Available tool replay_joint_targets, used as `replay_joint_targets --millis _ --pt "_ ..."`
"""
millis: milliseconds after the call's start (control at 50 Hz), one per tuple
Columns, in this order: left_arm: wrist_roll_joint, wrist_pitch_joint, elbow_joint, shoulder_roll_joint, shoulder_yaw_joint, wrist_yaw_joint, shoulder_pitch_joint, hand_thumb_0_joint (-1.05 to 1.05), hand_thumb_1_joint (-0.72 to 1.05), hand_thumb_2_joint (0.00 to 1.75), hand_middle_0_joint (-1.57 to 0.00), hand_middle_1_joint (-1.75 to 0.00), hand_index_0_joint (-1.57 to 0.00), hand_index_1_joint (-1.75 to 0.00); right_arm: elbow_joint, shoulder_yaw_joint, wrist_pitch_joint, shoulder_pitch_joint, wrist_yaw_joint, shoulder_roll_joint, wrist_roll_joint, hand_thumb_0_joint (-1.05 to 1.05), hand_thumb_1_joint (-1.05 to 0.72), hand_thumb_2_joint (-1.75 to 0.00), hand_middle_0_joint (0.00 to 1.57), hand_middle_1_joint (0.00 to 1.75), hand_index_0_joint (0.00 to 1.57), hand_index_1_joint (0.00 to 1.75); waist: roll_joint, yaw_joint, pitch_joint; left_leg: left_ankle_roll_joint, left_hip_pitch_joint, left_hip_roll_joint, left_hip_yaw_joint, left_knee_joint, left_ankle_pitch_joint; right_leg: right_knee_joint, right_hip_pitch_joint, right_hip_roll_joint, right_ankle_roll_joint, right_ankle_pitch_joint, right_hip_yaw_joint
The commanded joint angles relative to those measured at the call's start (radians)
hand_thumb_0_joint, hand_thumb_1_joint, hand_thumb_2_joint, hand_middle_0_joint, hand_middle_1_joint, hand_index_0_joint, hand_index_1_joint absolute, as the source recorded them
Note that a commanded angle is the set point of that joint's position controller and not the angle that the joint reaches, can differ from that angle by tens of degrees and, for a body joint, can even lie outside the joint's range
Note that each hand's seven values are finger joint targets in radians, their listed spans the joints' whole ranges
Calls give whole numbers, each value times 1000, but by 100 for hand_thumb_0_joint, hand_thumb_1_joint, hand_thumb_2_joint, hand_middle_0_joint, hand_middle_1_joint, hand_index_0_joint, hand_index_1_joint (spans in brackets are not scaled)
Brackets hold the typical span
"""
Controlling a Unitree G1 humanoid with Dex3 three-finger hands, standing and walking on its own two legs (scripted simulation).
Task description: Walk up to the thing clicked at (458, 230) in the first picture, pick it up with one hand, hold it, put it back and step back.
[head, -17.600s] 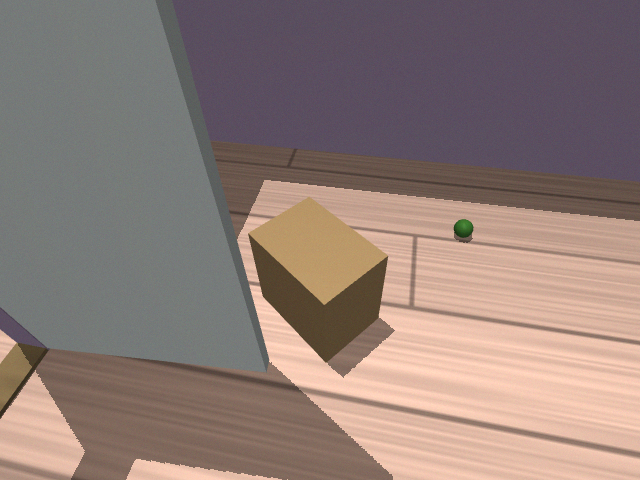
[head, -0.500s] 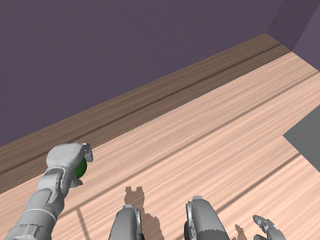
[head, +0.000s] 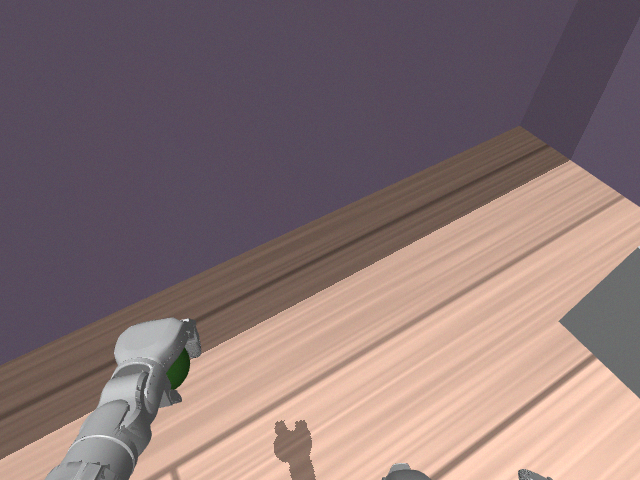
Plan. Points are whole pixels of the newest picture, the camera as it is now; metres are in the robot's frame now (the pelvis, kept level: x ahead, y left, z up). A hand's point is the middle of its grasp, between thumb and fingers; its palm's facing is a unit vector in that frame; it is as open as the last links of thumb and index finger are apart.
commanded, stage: lift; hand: left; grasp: from above
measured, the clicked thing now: (161, 365) +0.33 +0.24 -0.10
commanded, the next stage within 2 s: hold in 0.02 s
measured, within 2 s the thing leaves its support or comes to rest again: neither
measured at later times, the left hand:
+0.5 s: hand (161, 351) +0.32 +0.22 -0.04, palm faces -0.46 -0.07 -0.88, open 8.7 cm
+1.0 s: hand (160, 352) +0.31 +0.21 -0.02, palm faces -0.47 -0.06 -0.88, open 8.7 cm
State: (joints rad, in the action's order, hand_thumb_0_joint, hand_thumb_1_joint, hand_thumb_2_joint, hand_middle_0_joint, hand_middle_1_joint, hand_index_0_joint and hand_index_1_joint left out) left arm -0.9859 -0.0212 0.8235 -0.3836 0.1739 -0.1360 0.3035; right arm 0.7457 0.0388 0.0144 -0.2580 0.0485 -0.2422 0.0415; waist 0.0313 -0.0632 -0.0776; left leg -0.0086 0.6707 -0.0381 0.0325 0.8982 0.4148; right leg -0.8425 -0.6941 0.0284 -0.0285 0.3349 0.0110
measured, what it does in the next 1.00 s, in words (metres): stands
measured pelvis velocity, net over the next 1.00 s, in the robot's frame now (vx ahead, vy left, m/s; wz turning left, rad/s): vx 0.02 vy -0.01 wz -0.01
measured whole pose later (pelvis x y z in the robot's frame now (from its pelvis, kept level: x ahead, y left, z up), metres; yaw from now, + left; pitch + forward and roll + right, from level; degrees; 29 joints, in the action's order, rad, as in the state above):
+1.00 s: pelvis +0.02 -0.01 +0.04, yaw +0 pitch +3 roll +0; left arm -1.00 -0.01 0.68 -0.38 0.20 -0.01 0.23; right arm 0.69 0.05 -0.06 -0.22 0.03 -0.26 0.05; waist 0.05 -0.02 -0.02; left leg 0.00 0.32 -0.03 0.05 0.56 0.30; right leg -0.55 -0.37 0.03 -0.02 0.24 0.00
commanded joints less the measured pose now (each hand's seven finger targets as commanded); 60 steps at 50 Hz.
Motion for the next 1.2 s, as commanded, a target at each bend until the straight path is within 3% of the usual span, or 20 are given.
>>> replay_joint_targets --millis 0,100,160,320,500,1020,1180 --pt "-3 4 -192 -202 -69 -45 304 0 56 94 -80 -111 -89 -103 -101 45 27 -6 7 -151 -3 0 -90 -90 20 30 20 30 8 10 -285 6 -219 47 -34 -192 -217 166 205 -47 37 -143 0" --pt "-9 10 -220 -209 -71 -40 317 0 56 97 -79 -115 -88 -105 -98 52 25 4 5 -155 -3 0 -90 -90 20 30 20 30 23 20 -292 16 -300 43 -31 -234 -281 194 237 -50 42 -182 9" --pt "-17 12 -215 -210 -72 -38 319 0 54 89 -75 -111 -86 -100 -94 55 20 3 5 -157 -4 0 -90 -90 20 30 20 30 23 16 -296 16 -328 45 -29 -246 -325 211 268 -50 41 -221 8" --pt "-18 15 -219 -206 -70 -14 285 0 52 87 -74 -109 -84 -99 -112 57 9 29 -1 -154 1 0 -90 -90 20 30 20 30 -4 36 -258 10 -347 55 -14 -299 -334 263 341 -48 39 -244 1" --pt "-22 12 -277 -207 -67 17 285 0 48 88 -71 -112 -81 -101 -132 64 -11 30 -5 -162 4 0 -90 -90 20 30 20 30 11 34 -266 13 -419 52 -9 -324 -431 278 372 -50 40 -326 3" --pt "-19 17 -377 -222 -88 85 262 0 45 93 -69 -116 -79 -105 -186 52 -36 90 -7 -155 11 0 -91 -90 20 30 20 30 1 56 -218 -2 -467 54 1 -420 -363 363 451 -42 38 -273 -3" --pt "-13 20 -409 -220 -88 102 258 0 49 89 -70 -114 -81 -103 -194 46 -34 120 0 -151 12 0 -91 -90 20 30 20 30 -6 58 -183 -2 -476 53 2 -445 -295 393 442 -43 35 -207 -6"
